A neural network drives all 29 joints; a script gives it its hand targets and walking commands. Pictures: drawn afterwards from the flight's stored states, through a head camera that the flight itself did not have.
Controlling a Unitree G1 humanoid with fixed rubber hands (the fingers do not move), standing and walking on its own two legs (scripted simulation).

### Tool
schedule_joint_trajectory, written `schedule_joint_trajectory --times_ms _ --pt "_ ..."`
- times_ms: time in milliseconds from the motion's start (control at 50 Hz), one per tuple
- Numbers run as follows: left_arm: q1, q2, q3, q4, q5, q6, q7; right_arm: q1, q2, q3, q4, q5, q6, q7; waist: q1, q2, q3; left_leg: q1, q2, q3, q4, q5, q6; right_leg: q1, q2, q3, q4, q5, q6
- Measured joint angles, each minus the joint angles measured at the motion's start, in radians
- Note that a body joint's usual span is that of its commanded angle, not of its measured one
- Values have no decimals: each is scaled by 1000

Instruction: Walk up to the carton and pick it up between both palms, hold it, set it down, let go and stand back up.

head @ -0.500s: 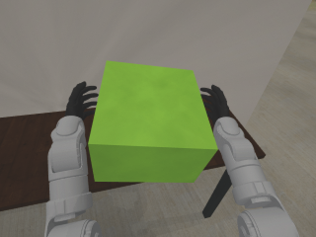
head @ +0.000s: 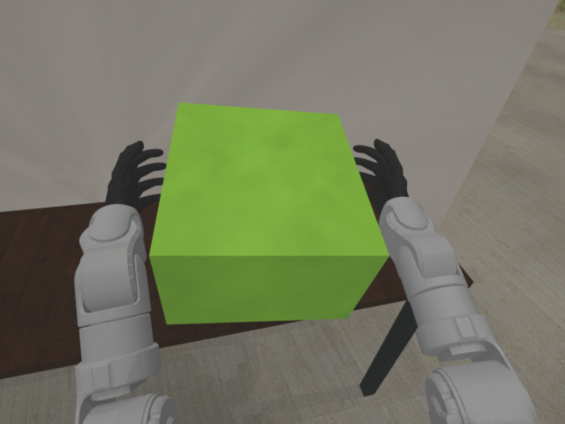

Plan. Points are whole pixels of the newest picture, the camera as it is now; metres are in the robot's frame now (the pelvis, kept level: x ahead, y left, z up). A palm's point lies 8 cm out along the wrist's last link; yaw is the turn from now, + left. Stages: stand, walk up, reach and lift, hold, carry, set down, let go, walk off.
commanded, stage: hold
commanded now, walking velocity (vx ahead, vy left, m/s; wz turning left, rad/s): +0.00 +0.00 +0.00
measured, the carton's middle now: (261, 208) +0.39 +0.01 +0.14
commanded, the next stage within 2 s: none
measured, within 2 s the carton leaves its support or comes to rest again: neither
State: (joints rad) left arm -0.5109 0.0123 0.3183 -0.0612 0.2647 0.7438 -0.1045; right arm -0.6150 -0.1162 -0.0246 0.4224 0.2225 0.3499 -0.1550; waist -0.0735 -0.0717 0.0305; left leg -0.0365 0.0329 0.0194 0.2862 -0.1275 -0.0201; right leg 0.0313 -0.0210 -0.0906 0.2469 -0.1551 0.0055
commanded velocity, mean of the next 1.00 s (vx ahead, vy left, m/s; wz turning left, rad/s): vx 0.00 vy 0.00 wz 0.00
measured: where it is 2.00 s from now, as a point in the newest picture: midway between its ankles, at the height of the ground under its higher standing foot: outside the picture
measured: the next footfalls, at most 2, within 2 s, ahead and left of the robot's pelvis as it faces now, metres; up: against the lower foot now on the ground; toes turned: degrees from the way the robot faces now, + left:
none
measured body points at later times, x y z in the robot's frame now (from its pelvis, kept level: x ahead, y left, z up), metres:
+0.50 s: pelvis +0.00 +0.00 +0.00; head -0.03 +0.03 +0.45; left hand +0.36 +0.18 +0.19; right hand +0.38 -0.17 +0.19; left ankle +0.03 +0.13 -0.75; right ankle +0.00 -0.12 -0.75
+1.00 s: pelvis +0.00 +0.00 +0.00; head -0.03 +0.03 +0.45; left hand +0.37 +0.18 +0.19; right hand +0.37 -0.17 +0.19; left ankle +0.03 +0.13 -0.75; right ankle +0.00 -0.12 -0.75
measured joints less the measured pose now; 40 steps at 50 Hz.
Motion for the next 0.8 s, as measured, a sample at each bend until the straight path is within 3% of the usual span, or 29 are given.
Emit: schedule_joint_trajectory --times_ms 320,620,800 --pt "-34 -10 19 24 7 6 -7 -21 -2 -17 -2 -23 25 7 6 5 -3 -8 2 11 -18 9 2 -21 2 11 0 4 -2" --pt "14 -8 10 -41 0 21 -15 19 2 5 -60 -1 36 -9 -6 19 6 6 0 -3 1 -6 0 8 0 -2 0 -7 0" --pt "-37 -5 25 30 7 16 -21 -7 10 -23 -19 -29 40 -1 5 11 5 3 0 7 -15 9 4 -10 0 8 5 0 0"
